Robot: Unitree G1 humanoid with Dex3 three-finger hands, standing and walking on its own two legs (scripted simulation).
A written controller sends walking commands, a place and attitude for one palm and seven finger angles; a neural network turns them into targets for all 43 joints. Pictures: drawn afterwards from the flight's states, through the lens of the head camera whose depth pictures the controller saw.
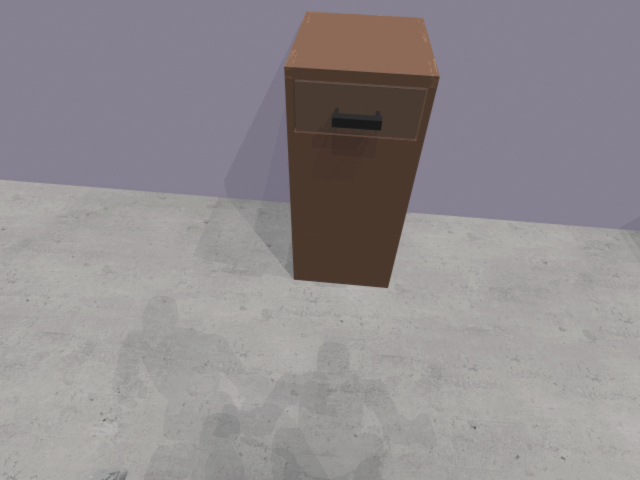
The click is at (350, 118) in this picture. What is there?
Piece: drawer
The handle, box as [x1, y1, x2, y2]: [332, 108, 381, 130]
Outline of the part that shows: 332,114 332,126 380,130 381,116 379,115 379,111 376,111 375,116 338,113 338,108 335,108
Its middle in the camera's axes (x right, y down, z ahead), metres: +0.09 -0.31 +1.00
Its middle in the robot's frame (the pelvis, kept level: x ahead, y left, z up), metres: +0.96 -0.04 -0.02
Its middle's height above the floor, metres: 0.75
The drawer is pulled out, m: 0.00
